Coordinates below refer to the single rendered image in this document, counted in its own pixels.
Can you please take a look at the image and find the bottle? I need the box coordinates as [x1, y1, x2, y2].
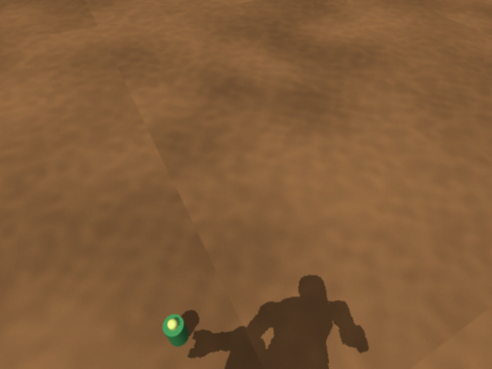
[162, 314, 188, 347]

